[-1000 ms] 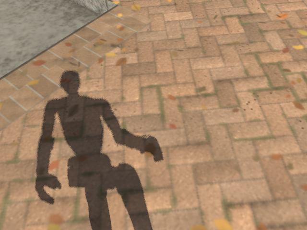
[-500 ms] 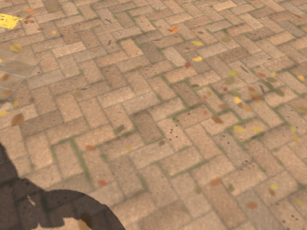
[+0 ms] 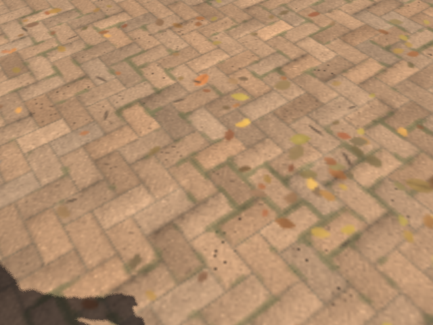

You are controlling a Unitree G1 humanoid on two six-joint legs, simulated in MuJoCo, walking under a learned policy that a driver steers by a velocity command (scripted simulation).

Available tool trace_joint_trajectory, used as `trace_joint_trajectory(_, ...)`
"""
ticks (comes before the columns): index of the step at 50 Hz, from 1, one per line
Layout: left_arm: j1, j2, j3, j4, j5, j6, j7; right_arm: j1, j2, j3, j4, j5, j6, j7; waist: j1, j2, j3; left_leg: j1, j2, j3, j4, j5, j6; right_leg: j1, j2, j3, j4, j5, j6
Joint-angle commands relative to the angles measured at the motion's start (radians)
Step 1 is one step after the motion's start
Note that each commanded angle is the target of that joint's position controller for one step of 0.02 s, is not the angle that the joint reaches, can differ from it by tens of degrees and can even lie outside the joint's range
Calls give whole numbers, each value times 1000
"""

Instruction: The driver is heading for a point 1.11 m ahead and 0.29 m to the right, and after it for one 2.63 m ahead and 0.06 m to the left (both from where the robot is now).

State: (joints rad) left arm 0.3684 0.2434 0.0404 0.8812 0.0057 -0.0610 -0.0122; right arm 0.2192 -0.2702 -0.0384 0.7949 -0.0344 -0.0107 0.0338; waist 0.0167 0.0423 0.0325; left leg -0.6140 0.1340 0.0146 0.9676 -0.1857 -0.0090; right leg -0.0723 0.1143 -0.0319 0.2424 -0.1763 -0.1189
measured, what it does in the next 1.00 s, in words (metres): walks ahead: left foot, then right foot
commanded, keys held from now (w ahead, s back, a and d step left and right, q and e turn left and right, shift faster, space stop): w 0.48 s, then no key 0.12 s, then e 0.40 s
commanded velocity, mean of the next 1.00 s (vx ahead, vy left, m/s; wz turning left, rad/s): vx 0.35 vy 0.00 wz -0.16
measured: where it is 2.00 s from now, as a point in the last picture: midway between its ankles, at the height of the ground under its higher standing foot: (263, 288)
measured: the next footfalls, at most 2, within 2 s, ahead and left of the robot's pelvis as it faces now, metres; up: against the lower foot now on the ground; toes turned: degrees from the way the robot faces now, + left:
left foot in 0.28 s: +0.33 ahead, +0.12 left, +0.00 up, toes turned +3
right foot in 0.76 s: +0.55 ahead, -0.05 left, +0.00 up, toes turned -4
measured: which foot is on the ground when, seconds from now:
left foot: up 0.00-0.26, down 0.28-0.78, up 0.80-1.00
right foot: down 0.00-0.30, up 0.32-0.74, down 0.76-1.00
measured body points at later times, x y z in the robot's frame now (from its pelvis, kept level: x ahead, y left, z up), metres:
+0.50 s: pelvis +0.28 +0.06 +0.00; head +0.30 +0.07 +0.45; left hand +0.36 +0.32 -0.14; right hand +0.31 -0.21 -0.13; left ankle +0.29 +0.12 -0.75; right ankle +0.28 -0.09 -0.67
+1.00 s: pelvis +0.43 +0.02 -0.01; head +0.47 -0.01 +0.43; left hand +0.54 +0.28 -0.14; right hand +0.50 -0.25 -0.15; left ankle +0.45 +0.17 -0.68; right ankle +0.51 -0.04 -0.75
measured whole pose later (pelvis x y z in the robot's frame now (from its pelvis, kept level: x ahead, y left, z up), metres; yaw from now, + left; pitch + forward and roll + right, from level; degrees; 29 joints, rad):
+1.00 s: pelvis +0.43 +0.02 -0.01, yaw -9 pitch +0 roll +1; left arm 0.21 0.24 0.06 0.90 0.01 0.00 0.01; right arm 0.15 -0.24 -0.05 0.87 -0.03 0.03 -0.03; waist 0.02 0.02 0.09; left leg -0.49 0.02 -0.03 1.05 -0.43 -0.02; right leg -0.35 0.11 0.03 0.42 -0.06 -0.11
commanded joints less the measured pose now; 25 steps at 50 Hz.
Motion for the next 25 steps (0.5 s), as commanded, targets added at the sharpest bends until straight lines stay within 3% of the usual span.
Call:
trace_joint_trajectory(1,20,128,27,-31,-3,-21,2,-52,-57,-14,-60,2,-6,1,-1,-83,39,-72,1,7,-94,113,-9,6,-270,173,-132,272,-106)
trace_joint_trajectory(6,104,128,20,22,6,-25,9,-199,-45,-4,-105,6,-15,2,44,-90,67,-83,-39,37,-266,185,18,113,-283,140,-110,377,-90)
trace_joint_trajectory(9,129,141,19,52,15,-22,20,-246,-50,-3,-128,6,-23,3,47,-96,81,-59,-69,51,-345,134,55,186,-312,139,-73,473,-83)
trace_joint_trajectory(11,100,158,20,60,18,-22,27,-199,-57,-6,-119,7,-31,-2,10,-105,63,46,-108,68,-394,62,90,201,-317,117,-1,670,-63)
trace_joint_trajectory(13,69,178,24,67,23,-20,28,5,-89,-24,-52,6,-41,-21,-82,-105,-50,305,-179,95,-452,17,130,188,-288,83,240,906,-33)
trace_joint_trajectory(14,58,170,20,63,17,-21,28,181,-123,-39,2,-8,-52,-33,-157,-75,-151,559,-127,41,-485,52,163,59,-248,54,461,767,-15)
trace_joint_trajectory(15,109,97,0,27,-13,-26,22,313,-232,-67,22,-31,-56,-45,-166,85,-288,850,147,-325,-515,-64,248,-235,-133,-7,818,342,22)
trace_joint_trajectory(16,164,99,9,38,-11,-28,18,296,-250,-73,33,-4,-46,-31,-116,218,-355,925,290,-727,-664,-5,336,-445,19,64,1061,-329,32)
trace_joint_trajectory(17,98,137,18,33,13,-22,19,179,-199,-64,18,23,-41,-24,-76,75,-200,789,252,-614,-680,-73,318,-520,-62,140,1112,-267,19)
trace_joint_trajectory(18,31,126,15,20,16,-26,12,95,-126,-45,5,27,-43,-20,-57,-3,-84,645,217,-474,-711,-72,298,-528,-108,123,1068,-191,19)
trace_joint_trajectory(19,3,102,11,14,14,-24,7,58,-82,-32,10,21,-49,-18,-31,-24,-20,543,165,-371,-754,-34,262,-503,-149,106,995,-150,20)
trace_joint_trajectory(21,18,76,5,24,32,2,-4,56,-50,-19,39,19,-63,-21,8,18,3,441,98,-246,-795,80,222,-423,-180,89,914,-115,41)
trace_joint_trajectory(23,7,60,1,22,34,15,-13,104,-66,-23,68,24,-80,-19,14,19,-3,433,84,-193,-816,180,231,-428,-187,65,879,-85,58)
trace_joint_trajectory(25,-67,56,-1,0,33,21,-16,130,-80,-26,90,27,-86,-19,11,10,32,441,75,-142,-840,279,234,-493,-205,39,807,-23,81)
Keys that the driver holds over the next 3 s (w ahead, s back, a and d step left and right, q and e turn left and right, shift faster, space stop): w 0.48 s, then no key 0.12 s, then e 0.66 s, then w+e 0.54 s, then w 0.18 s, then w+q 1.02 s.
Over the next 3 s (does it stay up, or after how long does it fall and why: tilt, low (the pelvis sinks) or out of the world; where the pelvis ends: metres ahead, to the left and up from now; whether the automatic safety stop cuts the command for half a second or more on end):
stays up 1.05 -0.48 -0.01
